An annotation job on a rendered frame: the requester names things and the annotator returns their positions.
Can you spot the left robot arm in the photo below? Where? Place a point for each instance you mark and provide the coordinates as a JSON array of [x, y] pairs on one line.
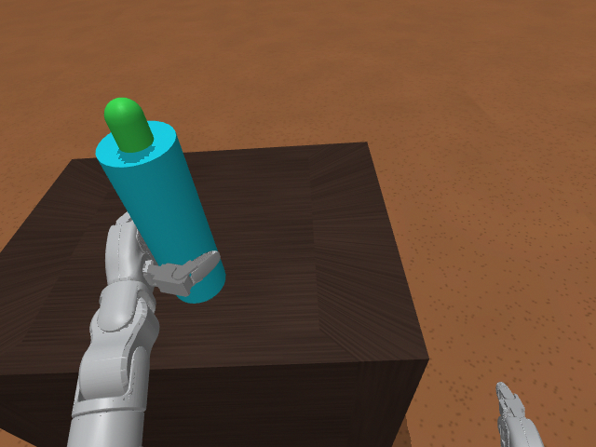
[[112, 386]]

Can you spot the right robot hand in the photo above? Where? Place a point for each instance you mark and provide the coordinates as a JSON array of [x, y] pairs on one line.
[[514, 428]]

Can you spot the bottle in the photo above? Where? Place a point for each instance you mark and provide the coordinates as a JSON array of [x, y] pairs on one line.
[[145, 164]]

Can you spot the left robot hand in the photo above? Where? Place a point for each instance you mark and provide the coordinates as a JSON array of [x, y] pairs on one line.
[[127, 257]]

